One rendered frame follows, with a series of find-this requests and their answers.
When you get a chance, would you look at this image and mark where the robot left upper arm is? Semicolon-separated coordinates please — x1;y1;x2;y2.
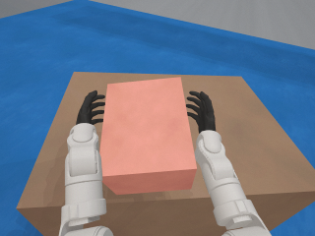
64;225;113;236

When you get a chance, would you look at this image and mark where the robot right upper arm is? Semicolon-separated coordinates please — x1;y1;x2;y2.
221;225;271;236

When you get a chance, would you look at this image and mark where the left robot hand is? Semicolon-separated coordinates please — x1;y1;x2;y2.
76;90;105;125

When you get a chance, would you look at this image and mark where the carton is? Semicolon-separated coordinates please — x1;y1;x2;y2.
99;77;197;195

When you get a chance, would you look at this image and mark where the right robot forearm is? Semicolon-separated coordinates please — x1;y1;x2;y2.
194;130;272;236

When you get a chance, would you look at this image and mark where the left robot forearm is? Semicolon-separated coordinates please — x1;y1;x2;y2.
59;123;107;236

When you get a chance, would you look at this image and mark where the right robot hand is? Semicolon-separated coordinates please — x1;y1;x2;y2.
186;90;216;134

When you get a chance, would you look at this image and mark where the pedestal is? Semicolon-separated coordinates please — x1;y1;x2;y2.
16;72;315;236

